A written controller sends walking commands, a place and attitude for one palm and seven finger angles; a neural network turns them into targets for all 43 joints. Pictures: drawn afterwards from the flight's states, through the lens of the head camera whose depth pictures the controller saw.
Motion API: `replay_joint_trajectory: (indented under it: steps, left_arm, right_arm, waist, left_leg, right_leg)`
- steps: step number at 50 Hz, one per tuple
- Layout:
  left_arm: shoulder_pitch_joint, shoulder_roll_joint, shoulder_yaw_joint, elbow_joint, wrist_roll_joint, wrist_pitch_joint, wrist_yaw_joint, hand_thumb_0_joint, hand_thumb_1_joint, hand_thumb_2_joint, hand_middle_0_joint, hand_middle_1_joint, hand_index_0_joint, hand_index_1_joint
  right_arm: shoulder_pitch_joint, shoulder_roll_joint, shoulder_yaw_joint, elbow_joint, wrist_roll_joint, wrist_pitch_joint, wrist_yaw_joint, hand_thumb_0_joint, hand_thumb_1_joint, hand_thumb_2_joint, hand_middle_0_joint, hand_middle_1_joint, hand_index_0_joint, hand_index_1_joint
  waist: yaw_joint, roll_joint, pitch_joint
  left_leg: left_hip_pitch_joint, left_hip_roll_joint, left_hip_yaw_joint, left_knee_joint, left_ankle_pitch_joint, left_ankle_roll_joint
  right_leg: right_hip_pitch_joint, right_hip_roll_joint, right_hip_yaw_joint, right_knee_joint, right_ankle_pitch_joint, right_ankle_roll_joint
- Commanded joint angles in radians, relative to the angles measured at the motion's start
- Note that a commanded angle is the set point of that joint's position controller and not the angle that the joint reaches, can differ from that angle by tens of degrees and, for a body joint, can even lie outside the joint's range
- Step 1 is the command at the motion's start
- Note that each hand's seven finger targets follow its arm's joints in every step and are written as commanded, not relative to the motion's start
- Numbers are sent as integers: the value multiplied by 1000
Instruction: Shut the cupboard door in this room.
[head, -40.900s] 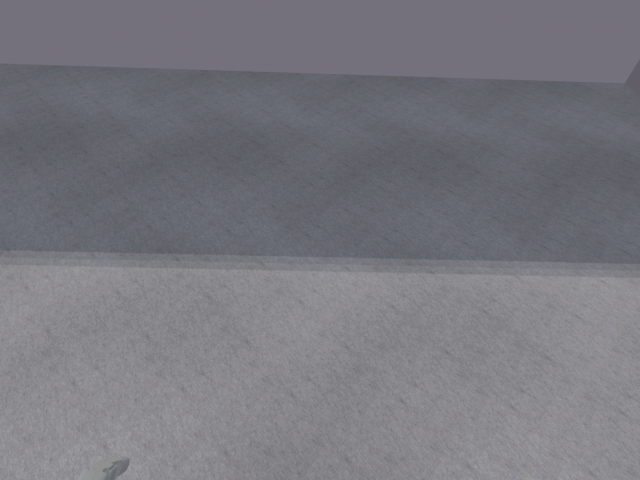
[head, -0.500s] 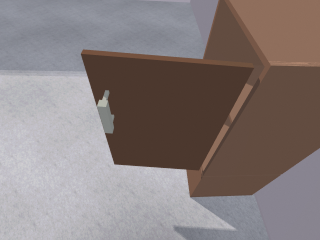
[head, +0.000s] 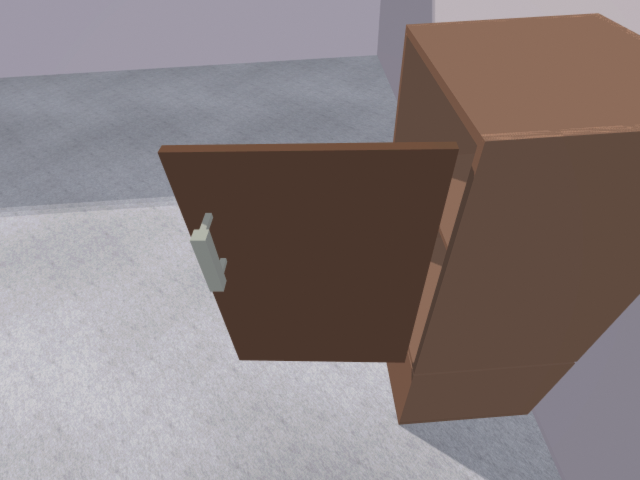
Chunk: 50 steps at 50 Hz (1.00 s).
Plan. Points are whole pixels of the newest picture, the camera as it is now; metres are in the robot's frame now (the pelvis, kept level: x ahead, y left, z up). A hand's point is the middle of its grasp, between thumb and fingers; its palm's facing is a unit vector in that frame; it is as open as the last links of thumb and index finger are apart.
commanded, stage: come to a stop and stand still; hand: left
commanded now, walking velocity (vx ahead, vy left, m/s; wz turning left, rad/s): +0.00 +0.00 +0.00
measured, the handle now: (212, 252) +0.44 +0.21 +0.03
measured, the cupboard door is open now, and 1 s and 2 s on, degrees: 84 84 84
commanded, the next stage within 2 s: look again from close up in 0.20 s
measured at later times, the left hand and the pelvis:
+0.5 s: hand out of the picture +0.04 +0.17 -0.17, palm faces -0.01 -0.98 -0.20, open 7.3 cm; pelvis +0.02 +0.00 +0.01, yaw +0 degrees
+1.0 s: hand out of the picture +0.04 +0.17 -0.17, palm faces +0.00 -0.99 -0.17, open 7.4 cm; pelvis +0.04 +0.00 +0.01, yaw +0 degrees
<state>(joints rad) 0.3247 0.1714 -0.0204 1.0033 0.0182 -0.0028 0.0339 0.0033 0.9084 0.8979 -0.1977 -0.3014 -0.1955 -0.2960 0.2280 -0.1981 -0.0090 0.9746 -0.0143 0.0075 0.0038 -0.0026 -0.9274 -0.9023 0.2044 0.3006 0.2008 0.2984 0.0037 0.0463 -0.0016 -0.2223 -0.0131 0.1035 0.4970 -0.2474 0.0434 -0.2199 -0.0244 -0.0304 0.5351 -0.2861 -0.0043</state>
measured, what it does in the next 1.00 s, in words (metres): stands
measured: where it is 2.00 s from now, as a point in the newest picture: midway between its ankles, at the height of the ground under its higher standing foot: outside the picture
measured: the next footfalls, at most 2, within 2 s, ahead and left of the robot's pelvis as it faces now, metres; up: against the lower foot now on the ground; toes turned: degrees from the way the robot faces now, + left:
none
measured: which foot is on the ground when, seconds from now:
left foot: down 0.00-1.00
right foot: down 0.00-1.00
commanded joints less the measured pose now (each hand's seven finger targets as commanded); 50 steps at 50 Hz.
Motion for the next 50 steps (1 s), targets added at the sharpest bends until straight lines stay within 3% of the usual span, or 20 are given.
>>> replay_joint_trajectory:
  steps: [1, 14, 18, 31, 45, 50]
  left_arm:
    - [-5, 132, 28, -62, -3, -25, 5, 0, 900, 900, -200, -300, -200, -300]
    - [-8, 121, 19, 6, -11, -29, 3, 0, 900, 900, -200, -300, -200, -300]
    - [-9, 109, 16, 28, -11, -26, 3, 0, 900, 900, -200, -300, -200, -300]
    - [8, 85, 13, 74, -7, -27, 7, 0, 900, 900, -200, -300, -200, -300]
    - [25, 79, 16, 92, -6, -23, 8, 0, 900, 900, -200, -300, -200, -300]
    - [16, 92, 24, 77, -7, -17, 12, 0, 900, 900, -200, -300, -200, -300]
  right_arm:
    - [43, -80, -7, -26, -3, -23, -5, 0, -900, -900, 200, 300, 200, 300]
    - [97, -70, 12, 82, 3, -46, -19, 0, -900, -900, 200, 300, 200, 300]
    - [102, -60, 14, 105, 4, -42, -23, 0, -900, -900, 200, 300, 200, 300]
    - [91, -51, 9, 138, 6, -43, -32, 0, -900, -900, 200, 300, 200, 300]
    - [73, -52, 9, 142, 4, -45, -40, 0, -900, -900, 200, 300, 200, 300]
    - [62, -56, 0, 129, 7, -45, -46, 0, -900, -900, 200, 300, 200, 300]
  waist:
    - [-12, -80, 107]
    - [4, -27, 22]
    - [3, -37, 60]
    - [-3, -68, 55]
    - [2, -40, 54]
    - [2, -44, 46]
  left_leg:
    - [-22, 93, -131, -149, -77, -2]
    - [12, 118, -125, -160, 99, -6]
    - [9, 117, -124, -162, 91, -7]
    - [72, 126, -114, -155, 175, -3]
    - [108, 127, -114, -157, 247, 1]
    - [120, 138, -116, -141, 393, -2]
  right_leg:
    - [-114, -82, 134, -188, -138, -49]
    - [40, -87, 97, -162, 115, -43]
    - [28, -86, 96, -172, 119, -42]
    - [25, -84, 88, -169, 209, -33]
    - [41, -86, 80, -170, 248, -30]
    - [41, -91, 79, -137, 356, -27]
